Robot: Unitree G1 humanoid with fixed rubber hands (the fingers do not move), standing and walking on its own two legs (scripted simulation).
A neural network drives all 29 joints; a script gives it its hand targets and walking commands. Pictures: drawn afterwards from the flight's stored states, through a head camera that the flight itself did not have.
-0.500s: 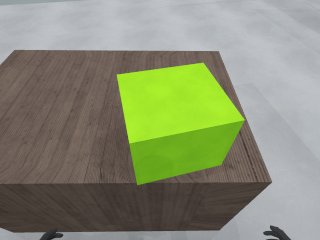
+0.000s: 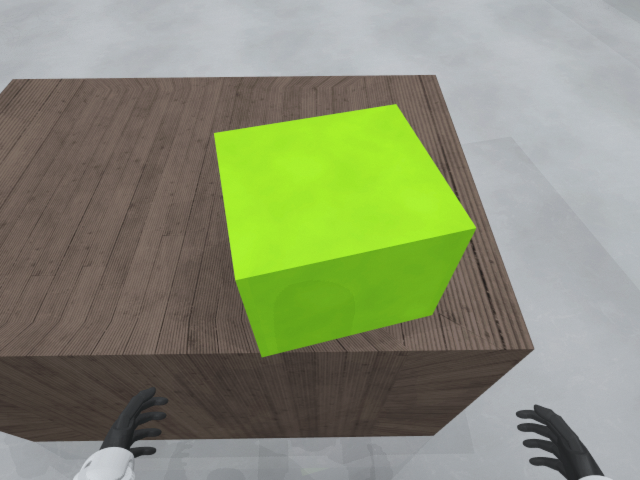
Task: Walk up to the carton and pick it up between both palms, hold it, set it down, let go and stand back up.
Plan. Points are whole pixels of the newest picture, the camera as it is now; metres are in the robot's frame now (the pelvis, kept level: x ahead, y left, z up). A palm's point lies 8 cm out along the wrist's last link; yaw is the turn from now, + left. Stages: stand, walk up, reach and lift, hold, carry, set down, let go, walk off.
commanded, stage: reach and lift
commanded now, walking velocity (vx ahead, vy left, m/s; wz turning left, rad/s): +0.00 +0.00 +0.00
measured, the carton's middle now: (329, 229) +0.46 -0.01 +0.01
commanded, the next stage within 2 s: none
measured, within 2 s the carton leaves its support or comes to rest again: neither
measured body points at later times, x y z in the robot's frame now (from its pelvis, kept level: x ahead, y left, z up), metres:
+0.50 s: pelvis +0.00 +0.00 +0.01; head +0.02 -0.01 +0.46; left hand +0.19 +0.24 -0.04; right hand +0.17 -0.30 -0.05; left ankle +0.02 +0.14 -0.73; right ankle +0.03 -0.11 -0.73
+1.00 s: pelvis +0.01 -0.01 +0.01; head +0.03 -0.01 +0.46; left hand +0.20 +0.21 +0.00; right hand +0.21 -0.30 -0.01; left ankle +0.02 +0.14 -0.73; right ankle +0.03 -0.11 -0.73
